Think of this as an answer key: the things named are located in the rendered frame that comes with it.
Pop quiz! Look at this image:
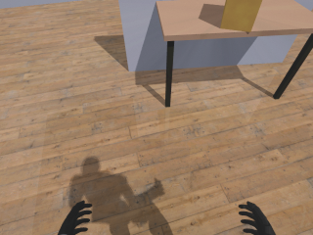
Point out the table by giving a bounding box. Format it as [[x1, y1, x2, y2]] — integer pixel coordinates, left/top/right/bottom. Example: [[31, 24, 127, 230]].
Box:
[[156, 0, 313, 108]]

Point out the robot right hand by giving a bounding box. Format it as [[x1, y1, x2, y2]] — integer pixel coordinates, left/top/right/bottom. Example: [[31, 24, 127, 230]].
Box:
[[238, 201, 276, 235]]

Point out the carton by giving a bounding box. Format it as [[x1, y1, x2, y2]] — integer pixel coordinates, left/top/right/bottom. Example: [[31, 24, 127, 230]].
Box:
[[220, 0, 262, 32]]

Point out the robot left hand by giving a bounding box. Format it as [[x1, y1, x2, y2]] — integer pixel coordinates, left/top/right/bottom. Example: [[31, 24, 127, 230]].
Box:
[[58, 200, 93, 235]]

